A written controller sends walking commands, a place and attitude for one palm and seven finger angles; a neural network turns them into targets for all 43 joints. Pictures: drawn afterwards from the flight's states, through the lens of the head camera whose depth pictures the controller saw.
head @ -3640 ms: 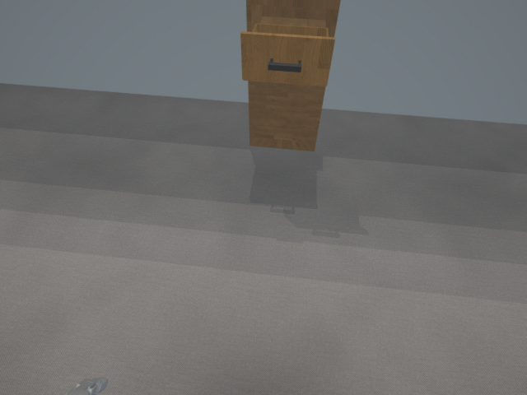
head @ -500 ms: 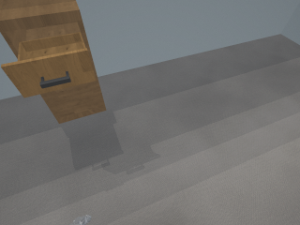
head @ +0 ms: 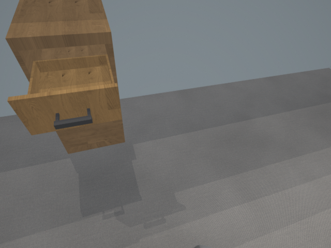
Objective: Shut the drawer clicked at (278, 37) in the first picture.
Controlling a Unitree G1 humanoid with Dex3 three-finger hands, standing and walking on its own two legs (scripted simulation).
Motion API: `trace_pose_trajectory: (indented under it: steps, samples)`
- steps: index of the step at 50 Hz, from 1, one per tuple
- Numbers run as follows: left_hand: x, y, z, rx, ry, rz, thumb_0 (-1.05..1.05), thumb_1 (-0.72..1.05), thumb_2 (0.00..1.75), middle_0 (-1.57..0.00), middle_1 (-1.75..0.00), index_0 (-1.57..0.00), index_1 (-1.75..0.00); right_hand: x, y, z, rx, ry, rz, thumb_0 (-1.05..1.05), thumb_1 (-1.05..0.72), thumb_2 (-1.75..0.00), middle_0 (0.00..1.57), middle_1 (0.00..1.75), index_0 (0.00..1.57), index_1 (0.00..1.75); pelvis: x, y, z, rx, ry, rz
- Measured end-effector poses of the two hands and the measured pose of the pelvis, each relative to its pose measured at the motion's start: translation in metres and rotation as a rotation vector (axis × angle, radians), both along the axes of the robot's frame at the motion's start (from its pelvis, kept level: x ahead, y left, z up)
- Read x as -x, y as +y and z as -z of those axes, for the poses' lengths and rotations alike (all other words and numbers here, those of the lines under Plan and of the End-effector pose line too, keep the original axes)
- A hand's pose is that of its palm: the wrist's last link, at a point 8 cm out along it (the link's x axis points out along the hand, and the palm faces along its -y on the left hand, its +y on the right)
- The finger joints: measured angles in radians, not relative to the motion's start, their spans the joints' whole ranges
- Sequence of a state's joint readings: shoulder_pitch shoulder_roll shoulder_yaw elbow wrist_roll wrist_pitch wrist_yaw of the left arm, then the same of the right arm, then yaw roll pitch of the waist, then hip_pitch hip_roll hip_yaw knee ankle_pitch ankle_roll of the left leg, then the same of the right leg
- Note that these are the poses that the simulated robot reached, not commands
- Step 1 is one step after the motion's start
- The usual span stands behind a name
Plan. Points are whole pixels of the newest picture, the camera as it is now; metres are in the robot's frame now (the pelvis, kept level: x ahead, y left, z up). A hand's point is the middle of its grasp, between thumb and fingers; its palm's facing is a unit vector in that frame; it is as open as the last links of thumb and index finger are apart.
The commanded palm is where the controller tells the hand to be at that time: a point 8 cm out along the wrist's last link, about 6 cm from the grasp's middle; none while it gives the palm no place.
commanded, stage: turn to face it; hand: left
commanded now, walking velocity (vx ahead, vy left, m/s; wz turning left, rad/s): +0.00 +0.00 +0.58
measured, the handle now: (73, 117) +0.53 +0.37 -0.09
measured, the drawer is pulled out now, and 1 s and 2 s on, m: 0.30 0.30 0.30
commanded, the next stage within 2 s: take the last steps up to it in 0.60 s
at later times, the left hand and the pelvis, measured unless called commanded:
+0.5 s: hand out of the picture +0.11 +0.15 -0.15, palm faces +0.29 -0.92 -0.25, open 7.3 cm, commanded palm none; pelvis +0.07 -0.05 +0.00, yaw +15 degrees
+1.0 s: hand out of the picture -0.01 +0.19 -0.17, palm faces +0.41 -0.90 -0.17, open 7.4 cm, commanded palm none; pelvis +0.06 +0.01 +0.01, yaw +21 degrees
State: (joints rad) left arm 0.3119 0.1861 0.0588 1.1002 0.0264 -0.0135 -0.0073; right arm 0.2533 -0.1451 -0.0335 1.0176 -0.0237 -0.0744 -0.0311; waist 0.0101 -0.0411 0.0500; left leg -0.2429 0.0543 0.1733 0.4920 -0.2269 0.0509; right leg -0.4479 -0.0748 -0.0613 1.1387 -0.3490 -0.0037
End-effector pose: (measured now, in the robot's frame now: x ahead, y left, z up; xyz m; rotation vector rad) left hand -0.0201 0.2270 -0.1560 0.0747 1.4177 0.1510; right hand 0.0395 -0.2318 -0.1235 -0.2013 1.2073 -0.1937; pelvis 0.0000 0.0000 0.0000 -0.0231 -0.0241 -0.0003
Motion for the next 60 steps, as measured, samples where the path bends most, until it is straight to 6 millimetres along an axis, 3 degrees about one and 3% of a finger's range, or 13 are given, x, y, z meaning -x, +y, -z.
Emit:
trace_pose_trajectory:
  steps: [9,13,17,23,28,32,37,39,42,47,54,60]
  samples:
    - [-0.101,-0.007,-0.017,-0.066,-0.171,-0.026,0.01,0.92,0.9,-0.2,-0.3,-0.2,-0.3,0.018,0.006,0.018,-0.096,0.232,-0.001,0.0,-0.93,-0.9,0.2,0.3,0.2,0.3,-0.039,-0.014,-0.001,-0.025,0.009,-0.084]
    - [-0.132,-0.018,-0.022,-0.11,-0.232,-0.031,0.01,0.92,0.9,-0.2,-0.3,-0.2,-0.3,0.003,-0.006,0.036,-0.134,0.259,-0.005,0.0,-0.92,-0.9,0.2,0.3,0.2,0.3,-0.055,-0.03,0.008,-0.049,0.01,-0.113]
    - [-0.141,-0.03,-0.031,-0.138,-0.273,-0.052,0.01,0.91,0.9,-0.2,-0.3,-0.2,-0.3,-0.03,-0.024,0.045,-0.137,0.239,-0.046,0.0,-0.91,-0.9,0.2,0.3,0.2,0.3,-0.063,-0.042,0.01,-0.041,0.006,-0.169]
    - [-0.123,-0.038,-0.04,-0.15,-0.276,-0.155,0.0,0.91,0.9,-0.2,-0.3,-0.2,-0.3,-0.096,-0.046,0.03,-0.087,0.149,-0.154,0.0,-0.91,-0.9,0.2,0.3,0.19,0.3,-0.069,-0.051,0.0,-0.049,0.01,-0.237]
    - [-0.087,-0.034,-0.035,-0.153,-0.223,-0.221,0.0,0.92,0.9,-0.2,-0.3,-0.2,-0.3,-0.145,-0.048,0.017,-0.038,0.078,-0.241,0.0,-0.91,-0.9,0.2,0.3,0.19,0.3,-0.069,-0.049,-0.002,-0.046,0.014,-0.277]
    - [-0.045,-0.032,-0.024,-0.13,-0.136,-0.272,0.0,0.92,0.9,-0.2,-0.3,-0.2,-0.3,-0.175,-0.032,0.009,-0.013,0.026,-0.309,0.0,-0.91,-0.9,0.2,0.3,0.19,0.3,-0.065,-0.042,-0.001,-0.035,0.016,-0.298]
    - [0.011,-0.024,-0.003,-0.085,-0.026,-0.345,0.0,0.91,0.9,-0.2,-0.3,-0.2,-0.3,-0.197,0.005,0.001,0.008,-0.04,-0.395,0.0,-0.91,-0.9,0.2,0.3,0.19,0.3,-0.056,-0.023,0.007,-0.005,0.013,-0.33]
    - [0.03,-0.019,0.005,-0.066,0.014,-0.372,0.01,0.91,0.9,-0.2,-0.3,-0.2,-0.3,-0.197,0.021,0.0,0.011,-0.06,-0.423,0.0,-0.91,-0.9,0.2,0.3,0.19,0.3,-0.053,-0.015,0.011,-0.003,0.007,-0.338]
    - [0.042,-0.013,0.003,-0.046,0.052,-0.378,0.01,0.91,0.9,-0.2,-0.3,-0.2,-0.3,-0.186,0.038,-0.006,0.002,-0.056,-0.444,0.0,-0.91,-0.9,0.2,0.3,0.19,0.3,-0.052,-0.006,0.004,0.005,0.0,-0.347]
    - [0.033,-0.002,-0.008,-0.031,0.014,-0.375,0.01,0.91,0.9,-0.2,-0.3,-0.2,-0.3,-0.161,0.042,-0.011,0.011,-0.013,-0.407,-0.01,-0.94,-0.9,0.2,0.3,0.2,0.3,-0.057,0.007,-0.007,0.01,-0.001,-0.369]
    - [-0.01,0.009,-0.014,-0.043,-0.047,-0.347,0.01,0.91,0.9,-0.2,-0.3,-0.2,-0.3,-0.113,0.027,-0.002,0.004,0.122,-0.33,-0.01,-0.93,-0.9,0.2,0.3,0.2,0.3,-0.074,0.013,-0.009,-0.012,-0.001,-0.37]
    - [-0.079,0.014,-0.02,-0.063,-0.112,-0.284,0.01,0.91,0.9,-0.2,-0.3,-0.2,-0.3,-0.071,0.012,0.008,-0.028,0.278,-0.242,0.0,-0.92,-0.9,0.2,0.3,0.2,0.3,-0.1,0.007,-0.007,-0.032,0.004,-0.36]
